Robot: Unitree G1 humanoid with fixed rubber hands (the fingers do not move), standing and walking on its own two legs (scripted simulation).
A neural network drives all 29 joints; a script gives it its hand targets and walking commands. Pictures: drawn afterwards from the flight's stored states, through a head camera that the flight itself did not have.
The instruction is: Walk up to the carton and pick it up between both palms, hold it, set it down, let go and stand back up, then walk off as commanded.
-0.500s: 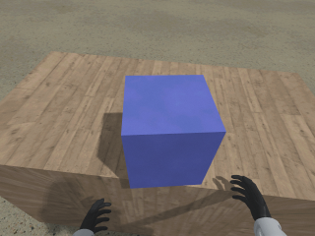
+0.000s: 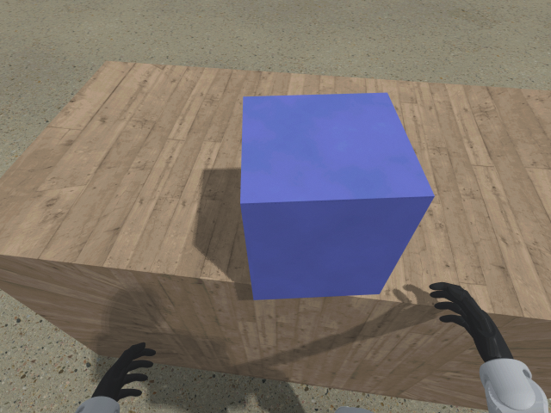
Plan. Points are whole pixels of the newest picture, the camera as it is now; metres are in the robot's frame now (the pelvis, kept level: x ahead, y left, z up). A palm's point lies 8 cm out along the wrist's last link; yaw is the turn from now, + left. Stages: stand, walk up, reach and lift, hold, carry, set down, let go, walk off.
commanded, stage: stand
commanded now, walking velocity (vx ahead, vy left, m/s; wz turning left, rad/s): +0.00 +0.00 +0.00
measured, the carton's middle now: (316, 202) +0.41 -0.02 +0.07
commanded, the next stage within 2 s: none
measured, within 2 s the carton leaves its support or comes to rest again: neither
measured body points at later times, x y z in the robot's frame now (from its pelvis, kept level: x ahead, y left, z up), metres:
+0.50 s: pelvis +0.02 +0.01 +0.00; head +0.03 +0.02 +0.45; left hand +0.17 +0.29 -0.09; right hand +0.24 -0.24 +0.01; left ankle +0.01 +0.10 -0.73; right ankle +0.02 -0.11 -0.73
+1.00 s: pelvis +0.01 +0.01 +0.00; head +0.02 +0.01 +0.45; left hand +0.17 +0.29 -0.08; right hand +0.24 -0.24 +0.01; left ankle +0.01 +0.10 -0.73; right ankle +0.02 -0.11 -0.73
